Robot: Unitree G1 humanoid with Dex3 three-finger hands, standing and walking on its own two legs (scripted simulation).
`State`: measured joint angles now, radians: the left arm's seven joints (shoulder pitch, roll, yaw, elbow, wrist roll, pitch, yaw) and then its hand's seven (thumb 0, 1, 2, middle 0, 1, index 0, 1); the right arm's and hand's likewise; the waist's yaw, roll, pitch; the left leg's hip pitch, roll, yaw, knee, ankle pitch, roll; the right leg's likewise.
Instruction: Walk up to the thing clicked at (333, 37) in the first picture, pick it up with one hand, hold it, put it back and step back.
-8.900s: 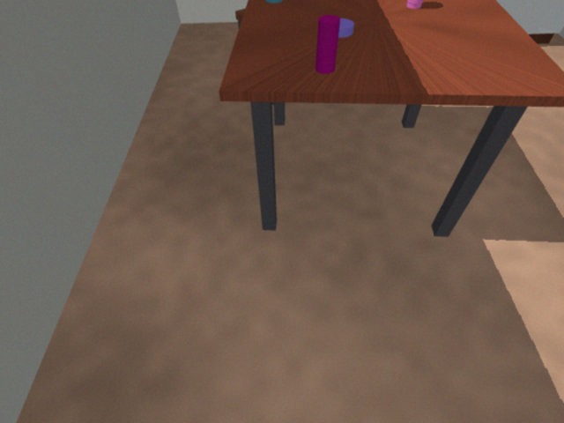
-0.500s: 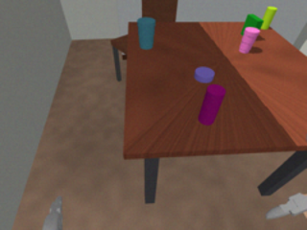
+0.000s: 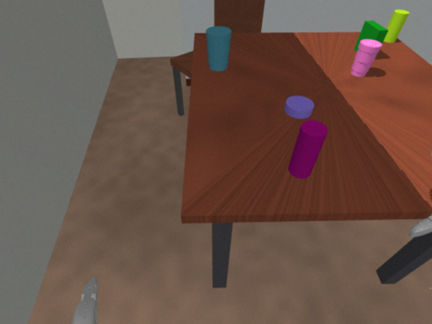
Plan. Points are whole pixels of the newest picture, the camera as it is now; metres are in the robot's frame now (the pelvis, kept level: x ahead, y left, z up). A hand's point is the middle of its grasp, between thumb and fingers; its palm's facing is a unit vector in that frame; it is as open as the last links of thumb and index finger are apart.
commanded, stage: go down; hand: right
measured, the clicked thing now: (306, 150) +0.48 -0.21 +0.04
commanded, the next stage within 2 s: none
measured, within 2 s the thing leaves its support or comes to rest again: neither
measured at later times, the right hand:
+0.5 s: hand out of the picture +0.34 -0.37 +0.15, palm faces +0.16 +0.99 +0.00, open 17.6 cm
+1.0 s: hand out of the picture +0.36 -0.38 +0.15, palm faces +0.16 +0.99 +0.01, open 17.4 cm
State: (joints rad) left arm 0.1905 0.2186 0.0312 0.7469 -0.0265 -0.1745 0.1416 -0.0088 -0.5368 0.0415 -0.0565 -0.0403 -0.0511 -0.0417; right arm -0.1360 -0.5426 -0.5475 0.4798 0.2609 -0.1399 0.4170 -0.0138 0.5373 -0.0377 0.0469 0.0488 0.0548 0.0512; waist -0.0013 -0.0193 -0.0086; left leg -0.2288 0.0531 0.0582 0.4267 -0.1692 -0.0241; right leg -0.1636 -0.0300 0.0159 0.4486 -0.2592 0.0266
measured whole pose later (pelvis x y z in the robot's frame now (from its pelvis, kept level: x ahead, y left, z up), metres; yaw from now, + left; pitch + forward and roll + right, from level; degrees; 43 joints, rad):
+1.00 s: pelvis +0.01 -0.01 -0.01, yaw +0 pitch +6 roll +2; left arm 0.23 0.26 -0.05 0.65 -0.01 -0.24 0.20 -0.01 -0.56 0.06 -0.06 -0.05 -0.05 -0.06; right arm -0.51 -0.80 -0.63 0.95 0.25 -0.06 0.63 -0.01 0.53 -0.05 0.05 0.05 0.05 0.05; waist 0.05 0.00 -0.06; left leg -0.40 0.04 0.06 0.50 -0.20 -0.03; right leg -0.37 -0.05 0.03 0.60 -0.34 0.02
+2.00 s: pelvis +0.01 -0.01 -0.02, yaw +1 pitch +9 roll +3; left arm 0.26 0.26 -0.07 0.57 0.00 -0.25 0.19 -0.01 -0.55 0.06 -0.06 -0.04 -0.05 -0.05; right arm -0.66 -0.92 -0.64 1.09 0.20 -0.07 0.63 -0.02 0.57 -0.06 0.05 0.05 0.05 0.06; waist 0.08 0.01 -0.08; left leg -0.50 0.03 0.06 0.57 -0.22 -0.03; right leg -0.48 -0.05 0.03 0.70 -0.37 0.02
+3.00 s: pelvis +0.00 -0.01 -0.04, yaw +2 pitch +14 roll +2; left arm 0.26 0.25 -0.03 0.48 0.03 -0.26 0.13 -0.01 -0.53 0.04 -0.07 -0.05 -0.06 -0.05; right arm -0.64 -0.65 -0.53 1.07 0.20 -0.26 0.49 -0.01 0.52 -0.06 0.05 0.05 0.05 0.05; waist 0.13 0.04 -0.09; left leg -0.73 0.03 0.04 0.78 -0.29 -0.04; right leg -0.70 -0.05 0.02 0.89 -0.44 0.02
